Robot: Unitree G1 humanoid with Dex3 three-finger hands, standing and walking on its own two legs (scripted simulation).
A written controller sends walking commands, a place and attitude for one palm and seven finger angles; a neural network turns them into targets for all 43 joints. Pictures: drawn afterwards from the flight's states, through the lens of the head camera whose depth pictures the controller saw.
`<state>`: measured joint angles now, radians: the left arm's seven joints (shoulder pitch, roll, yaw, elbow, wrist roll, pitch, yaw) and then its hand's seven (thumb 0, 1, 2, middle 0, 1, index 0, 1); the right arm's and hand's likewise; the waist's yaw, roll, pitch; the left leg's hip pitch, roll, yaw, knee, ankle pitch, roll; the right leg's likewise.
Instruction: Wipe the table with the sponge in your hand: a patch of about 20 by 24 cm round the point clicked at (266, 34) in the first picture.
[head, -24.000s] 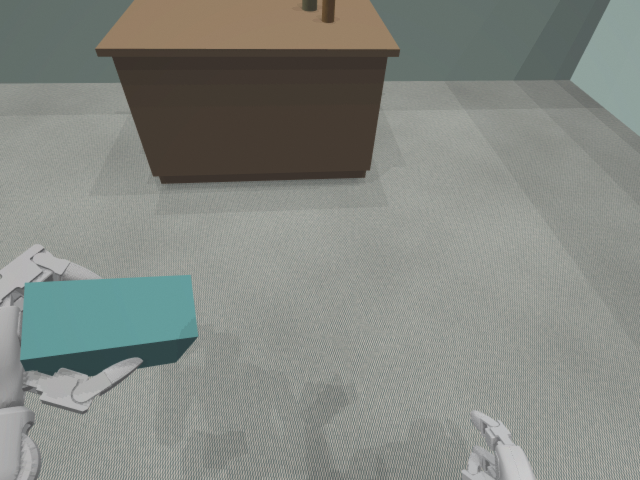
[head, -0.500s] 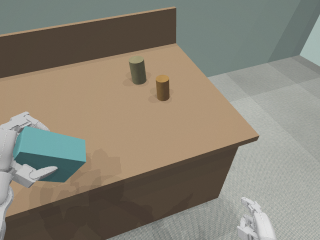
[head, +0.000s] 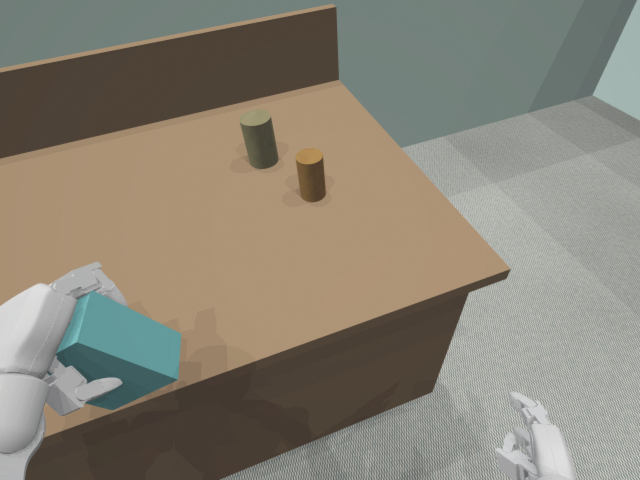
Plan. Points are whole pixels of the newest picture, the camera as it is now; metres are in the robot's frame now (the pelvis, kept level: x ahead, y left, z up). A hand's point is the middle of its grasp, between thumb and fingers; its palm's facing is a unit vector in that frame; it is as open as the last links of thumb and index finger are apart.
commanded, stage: turn the palm down, sponge in hand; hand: left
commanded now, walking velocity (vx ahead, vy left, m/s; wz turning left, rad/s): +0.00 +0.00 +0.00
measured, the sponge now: (119, 361) +0.22 +0.27 +0.07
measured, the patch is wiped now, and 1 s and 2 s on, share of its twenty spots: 0.00 0.00 0.00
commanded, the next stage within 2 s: move the sponge above the wiping area in 1.10 s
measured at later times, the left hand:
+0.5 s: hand (60, 335) +0.22 +0.31 +0.12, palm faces +0.12 -0.17 -0.98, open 10.1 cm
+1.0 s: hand (19, 326) +0.22 +0.35 +0.14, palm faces +0.15 -0.06 -0.99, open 10.1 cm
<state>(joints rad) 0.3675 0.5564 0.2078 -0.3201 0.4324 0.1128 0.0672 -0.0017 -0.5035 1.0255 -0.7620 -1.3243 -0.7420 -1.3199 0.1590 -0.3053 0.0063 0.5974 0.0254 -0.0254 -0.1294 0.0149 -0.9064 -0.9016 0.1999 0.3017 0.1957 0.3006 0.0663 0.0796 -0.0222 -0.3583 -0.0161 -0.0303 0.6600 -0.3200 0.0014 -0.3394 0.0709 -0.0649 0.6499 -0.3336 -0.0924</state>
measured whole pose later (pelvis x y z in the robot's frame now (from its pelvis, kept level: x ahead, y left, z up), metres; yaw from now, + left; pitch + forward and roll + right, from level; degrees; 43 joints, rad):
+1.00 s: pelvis -0.01 +0.04 +0.02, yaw +0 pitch -4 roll +0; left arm 0.11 0.51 0.00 -0.18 0.88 0.38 0.04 0.00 -0.50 1.03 -0.76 -1.32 -0.74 -1.31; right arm 0.00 -0.24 0.07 0.69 0.04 0.02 -0.05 0.01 -0.90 -0.90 0.20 0.30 0.20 0.30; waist 0.14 0.10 0.00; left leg -0.17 -0.06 -0.02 0.44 -0.20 0.05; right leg -0.14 0.03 -0.04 0.43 -0.22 -0.04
